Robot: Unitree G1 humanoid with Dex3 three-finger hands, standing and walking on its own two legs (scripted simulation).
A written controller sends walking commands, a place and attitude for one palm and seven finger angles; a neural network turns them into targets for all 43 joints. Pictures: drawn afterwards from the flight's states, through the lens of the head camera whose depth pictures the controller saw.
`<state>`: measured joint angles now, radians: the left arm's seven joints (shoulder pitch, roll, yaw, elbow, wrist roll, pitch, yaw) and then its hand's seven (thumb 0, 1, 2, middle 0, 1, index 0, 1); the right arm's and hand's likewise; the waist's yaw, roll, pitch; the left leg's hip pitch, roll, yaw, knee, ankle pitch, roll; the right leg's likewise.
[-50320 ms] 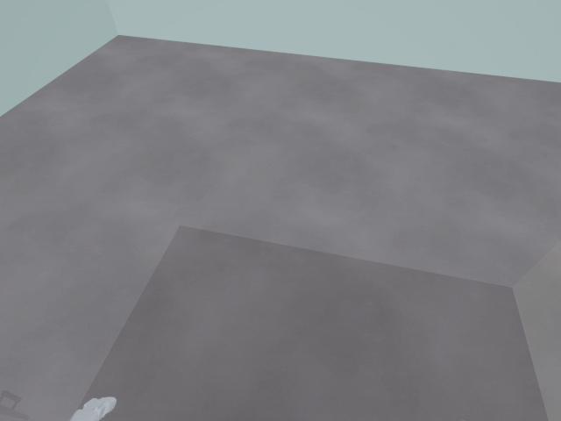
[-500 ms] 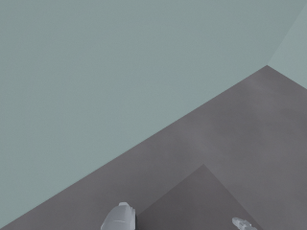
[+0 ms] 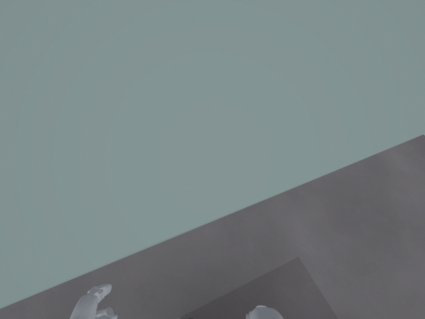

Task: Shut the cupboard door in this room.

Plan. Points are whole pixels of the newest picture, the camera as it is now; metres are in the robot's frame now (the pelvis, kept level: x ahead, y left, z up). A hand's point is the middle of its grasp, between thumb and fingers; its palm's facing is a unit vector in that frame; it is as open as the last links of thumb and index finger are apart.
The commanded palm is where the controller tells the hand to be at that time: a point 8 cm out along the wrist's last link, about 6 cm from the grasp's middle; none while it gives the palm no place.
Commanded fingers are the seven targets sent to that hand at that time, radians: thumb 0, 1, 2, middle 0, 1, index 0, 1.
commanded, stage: turn to face it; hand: left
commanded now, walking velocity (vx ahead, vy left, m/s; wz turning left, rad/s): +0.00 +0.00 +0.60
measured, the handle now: out of the picture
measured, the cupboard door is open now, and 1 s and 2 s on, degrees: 100 100 100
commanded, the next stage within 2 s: none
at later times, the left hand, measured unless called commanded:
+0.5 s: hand out of the picture -0.02 +0.15 -0.15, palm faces +0.36 -0.89 -0.27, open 7.4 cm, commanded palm none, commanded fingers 0.00 0.90 0.90 -0.20 -0.30 -0.20 -0.30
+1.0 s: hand out of the picture -0.05 +0.24 -0.15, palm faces +0.60 -0.76 -0.25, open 7.4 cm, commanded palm none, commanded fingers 0.00 0.90 0.90 -0.20 -0.30 -0.20 -0.30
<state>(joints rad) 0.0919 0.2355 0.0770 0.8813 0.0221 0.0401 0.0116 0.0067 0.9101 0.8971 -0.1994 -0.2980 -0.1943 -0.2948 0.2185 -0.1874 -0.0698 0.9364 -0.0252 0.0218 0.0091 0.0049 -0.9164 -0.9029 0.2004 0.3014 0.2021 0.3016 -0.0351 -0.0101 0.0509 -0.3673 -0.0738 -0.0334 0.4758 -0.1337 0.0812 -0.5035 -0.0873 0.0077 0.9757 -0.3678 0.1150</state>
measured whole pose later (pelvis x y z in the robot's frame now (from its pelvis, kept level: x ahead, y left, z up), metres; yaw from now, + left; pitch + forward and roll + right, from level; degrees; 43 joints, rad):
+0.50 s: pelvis -0.01 -0.05 +0.01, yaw +20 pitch +0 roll +3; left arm 0.25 0.17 0.04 0.90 0.02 0.00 0.01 0.01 0.90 0.90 -0.20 -0.30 -0.20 -0.30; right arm 0.16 -0.27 -0.10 0.96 -0.02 0.10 0.03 0.01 -0.91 -0.90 0.19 0.30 0.19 0.30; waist 0.00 0.01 0.10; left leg -0.44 0.04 -0.01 0.98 -0.42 -0.09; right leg -0.19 -0.15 -0.22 0.51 -0.31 0.01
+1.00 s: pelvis -0.02 -0.01 +0.01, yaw +36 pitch +0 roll -1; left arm 0.11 0.26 0.07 0.88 0.01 0.05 0.01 0.01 0.91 0.90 -0.20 -0.30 -0.19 -0.29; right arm 0.18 -0.20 -0.05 0.92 -0.02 0.03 0.01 0.01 -0.90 -0.90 0.20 0.30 0.20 0.30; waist 0.00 -0.02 0.09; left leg -0.22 -0.06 -0.10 0.46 -0.24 0.04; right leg -0.50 -0.09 0.00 1.00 -0.39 0.12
